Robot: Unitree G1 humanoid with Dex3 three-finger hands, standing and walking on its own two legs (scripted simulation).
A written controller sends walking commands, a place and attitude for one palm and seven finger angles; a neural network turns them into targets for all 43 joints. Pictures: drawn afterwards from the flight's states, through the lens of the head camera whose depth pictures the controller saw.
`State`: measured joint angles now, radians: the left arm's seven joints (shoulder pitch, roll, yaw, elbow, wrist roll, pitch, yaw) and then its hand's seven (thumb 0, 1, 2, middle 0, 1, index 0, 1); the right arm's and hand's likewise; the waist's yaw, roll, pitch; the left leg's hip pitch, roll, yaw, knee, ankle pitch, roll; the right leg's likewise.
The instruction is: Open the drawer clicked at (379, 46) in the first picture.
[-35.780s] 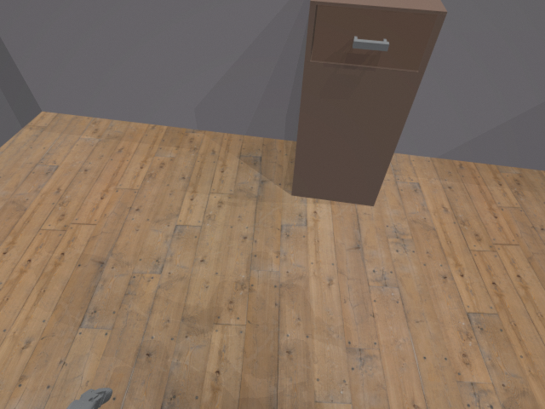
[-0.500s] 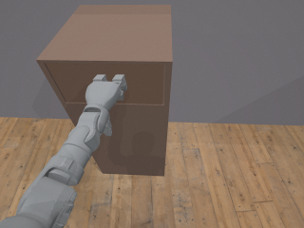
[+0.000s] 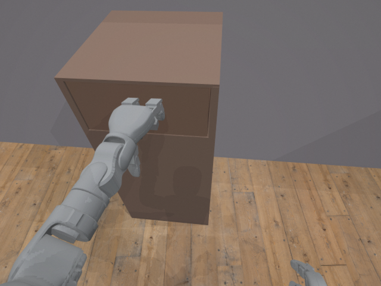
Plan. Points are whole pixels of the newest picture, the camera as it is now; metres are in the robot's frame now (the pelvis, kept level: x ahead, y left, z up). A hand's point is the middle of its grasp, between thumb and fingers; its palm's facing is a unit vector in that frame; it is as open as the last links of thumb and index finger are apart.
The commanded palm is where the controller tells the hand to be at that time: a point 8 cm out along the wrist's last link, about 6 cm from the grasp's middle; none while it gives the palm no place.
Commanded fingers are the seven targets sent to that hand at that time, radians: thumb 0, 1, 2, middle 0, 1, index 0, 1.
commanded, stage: re-aim the fingers above the handle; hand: left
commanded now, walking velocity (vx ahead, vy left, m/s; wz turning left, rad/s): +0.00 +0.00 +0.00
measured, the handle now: (138, 118) +0.52 +0.18 +0.04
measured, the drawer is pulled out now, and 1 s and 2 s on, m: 0.00 0.00 0.00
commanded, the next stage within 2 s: lower the fingers behind the handle in 1.98 s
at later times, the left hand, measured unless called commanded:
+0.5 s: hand (147, 133) +0.41 +0.13 +0.10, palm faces +0.04 -0.10 -0.99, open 13.8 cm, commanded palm +0.38 +0.17 +0.16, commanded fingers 0.00 -0.50 0.30 -0.30 -1.20 -0.30 -1.20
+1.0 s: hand (145, 119) +0.44 +0.13 +0.12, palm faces +0.15 -0.05 -0.99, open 13.8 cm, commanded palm +0.40 +0.18 +0.16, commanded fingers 0.00 -0.50 0.30 -0.30 -1.20 -0.30 -1.20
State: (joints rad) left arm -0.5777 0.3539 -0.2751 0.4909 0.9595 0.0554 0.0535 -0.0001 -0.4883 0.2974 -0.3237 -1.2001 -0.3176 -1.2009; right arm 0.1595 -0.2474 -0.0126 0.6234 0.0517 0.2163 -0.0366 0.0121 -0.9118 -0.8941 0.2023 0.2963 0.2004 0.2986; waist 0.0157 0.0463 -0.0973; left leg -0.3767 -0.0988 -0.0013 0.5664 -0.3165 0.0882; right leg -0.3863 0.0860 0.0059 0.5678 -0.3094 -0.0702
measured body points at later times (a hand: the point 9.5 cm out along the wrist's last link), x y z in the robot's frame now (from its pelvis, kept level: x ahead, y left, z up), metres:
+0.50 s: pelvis +0.00 -0.02 +0.00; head +0.02 -0.04 +0.45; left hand +0.40 +0.13 +0.15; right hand +0.14 -0.26 -0.12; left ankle -0.03 +0.06 -0.73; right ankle -0.02 -0.08 -0.73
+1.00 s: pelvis -0.01 -0.02 +0.00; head +0.02 -0.04 +0.45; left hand +0.42 +0.14 +0.17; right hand +0.14 -0.25 -0.13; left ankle -0.03 +0.06 -0.73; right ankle -0.02 -0.08 -0.73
